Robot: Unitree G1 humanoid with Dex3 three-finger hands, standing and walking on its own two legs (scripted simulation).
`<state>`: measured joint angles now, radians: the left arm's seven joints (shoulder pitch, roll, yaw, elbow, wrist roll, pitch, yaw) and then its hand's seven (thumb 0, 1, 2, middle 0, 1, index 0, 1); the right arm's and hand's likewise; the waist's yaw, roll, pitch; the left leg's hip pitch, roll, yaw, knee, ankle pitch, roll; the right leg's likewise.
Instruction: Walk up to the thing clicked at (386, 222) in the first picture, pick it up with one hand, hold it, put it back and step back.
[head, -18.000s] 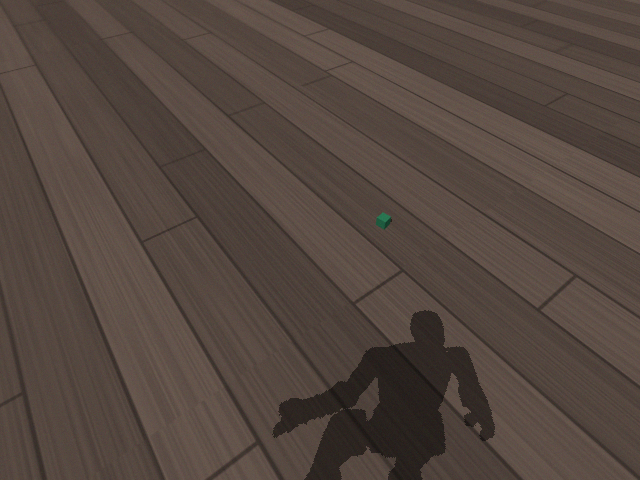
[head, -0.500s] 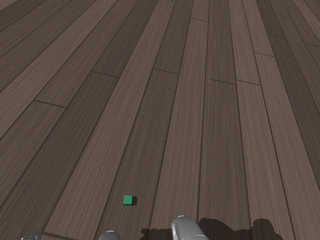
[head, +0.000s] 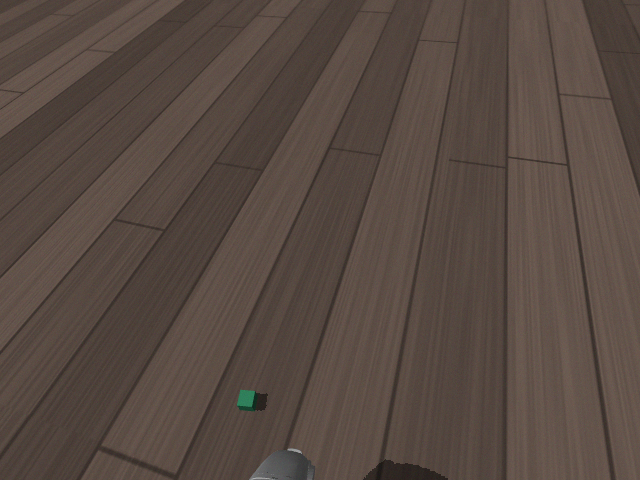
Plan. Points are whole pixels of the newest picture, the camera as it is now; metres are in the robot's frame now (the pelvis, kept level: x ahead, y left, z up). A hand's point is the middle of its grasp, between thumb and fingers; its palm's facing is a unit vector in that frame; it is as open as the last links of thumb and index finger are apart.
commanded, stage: walk up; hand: left
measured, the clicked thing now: (247, 400) +0.43 +0.30 -0.73
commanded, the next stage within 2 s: stand in 1.74 s
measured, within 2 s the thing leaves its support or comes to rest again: neither
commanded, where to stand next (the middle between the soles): +0.09 +0.08 m, yaw +0 degrees
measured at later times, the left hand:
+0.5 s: hand out of the picture +0.02 +0.32 -0.14, palm faces +0.15 -0.91 -0.38, open 7.4 cm
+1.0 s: hand out of the picture +0.08 +0.34 -0.13, palm faces +0.05 -0.91 -0.41, open 7.4 cm
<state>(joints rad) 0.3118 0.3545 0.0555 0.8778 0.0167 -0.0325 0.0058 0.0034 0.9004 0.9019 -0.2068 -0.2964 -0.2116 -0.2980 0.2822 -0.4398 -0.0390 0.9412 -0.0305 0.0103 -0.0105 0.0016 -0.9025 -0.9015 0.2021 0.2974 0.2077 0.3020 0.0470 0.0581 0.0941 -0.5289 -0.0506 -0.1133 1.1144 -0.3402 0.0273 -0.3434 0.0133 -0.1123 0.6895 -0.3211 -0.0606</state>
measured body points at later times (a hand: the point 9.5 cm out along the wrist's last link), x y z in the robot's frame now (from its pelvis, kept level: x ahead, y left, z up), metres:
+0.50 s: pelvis +0.00 +0.04 +0.00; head +0.01 +0.05 +0.45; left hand +0.01 +0.37 -0.12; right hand +0.12 -0.26 -0.11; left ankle -0.01 +0.16 -0.72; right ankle +0.03 -0.07 -0.71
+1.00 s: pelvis +0.02 +0.06 +0.02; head +0.04 +0.06 +0.47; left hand +0.08 +0.39 -0.10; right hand +0.14 -0.23 -0.12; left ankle -0.01 +0.16 -0.72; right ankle +0.06 -0.08 -0.72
